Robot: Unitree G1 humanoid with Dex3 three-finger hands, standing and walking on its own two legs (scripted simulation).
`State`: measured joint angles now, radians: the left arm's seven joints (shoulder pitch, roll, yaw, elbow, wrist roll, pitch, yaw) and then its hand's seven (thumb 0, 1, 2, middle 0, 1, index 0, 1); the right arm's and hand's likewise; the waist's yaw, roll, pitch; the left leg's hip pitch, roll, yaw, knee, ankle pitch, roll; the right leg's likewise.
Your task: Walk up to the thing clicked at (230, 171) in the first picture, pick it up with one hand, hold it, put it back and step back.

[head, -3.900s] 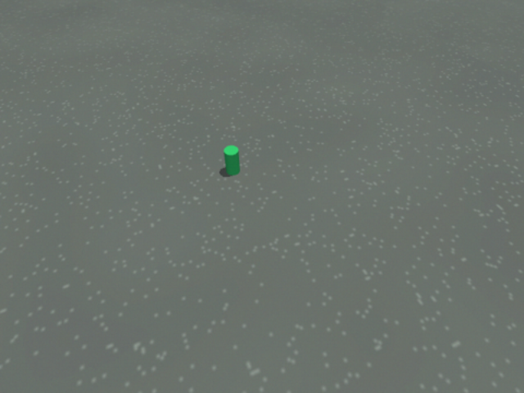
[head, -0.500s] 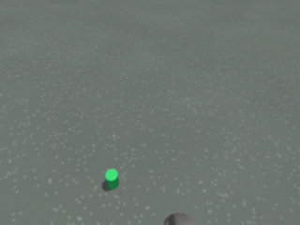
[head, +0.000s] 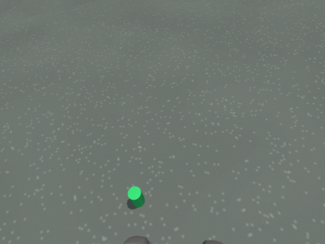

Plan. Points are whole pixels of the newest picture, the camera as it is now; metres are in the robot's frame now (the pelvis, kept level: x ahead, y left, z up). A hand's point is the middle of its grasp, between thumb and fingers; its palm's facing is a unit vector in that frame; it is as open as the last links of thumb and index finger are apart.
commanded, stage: walk up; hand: left
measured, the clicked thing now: (136, 197) +0.43 +0.23 -0.69
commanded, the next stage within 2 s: stand in 1.42 s
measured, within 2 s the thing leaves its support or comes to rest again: neither
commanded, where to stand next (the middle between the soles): +0.08 +0.02 m, yaw +0 degrees
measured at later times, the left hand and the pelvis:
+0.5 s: hand out of the picture +0.09 +0.28 -0.14, palm faces +0.02 -0.94 -0.35, open 7.4 cm; pelvis +0.03 +0.02 +0.01, yaw +1 degrees
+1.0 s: hand out of the picture +0.12 +0.27 -0.14, palm faces +0.01 -0.94 -0.34, open 7.4 cm; pelvis +0.04 +0.02 +0.02, yaw +1 degrees
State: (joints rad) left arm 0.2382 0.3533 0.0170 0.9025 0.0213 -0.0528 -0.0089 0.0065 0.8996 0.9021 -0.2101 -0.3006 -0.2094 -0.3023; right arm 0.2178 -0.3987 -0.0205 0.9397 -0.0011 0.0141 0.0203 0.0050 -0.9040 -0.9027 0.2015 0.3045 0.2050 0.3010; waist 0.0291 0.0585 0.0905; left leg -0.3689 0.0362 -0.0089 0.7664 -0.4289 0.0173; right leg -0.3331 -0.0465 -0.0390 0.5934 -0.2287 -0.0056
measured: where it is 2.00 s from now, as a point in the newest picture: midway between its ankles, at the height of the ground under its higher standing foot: outside the picture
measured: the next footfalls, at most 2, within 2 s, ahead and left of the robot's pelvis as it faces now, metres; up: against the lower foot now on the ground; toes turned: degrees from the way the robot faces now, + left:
left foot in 0.06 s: +0.07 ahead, +0.15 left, +0.00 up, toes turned +2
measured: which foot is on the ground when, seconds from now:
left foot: up 0.00-0.04, down 0.06-1.00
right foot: down 0.00-1.00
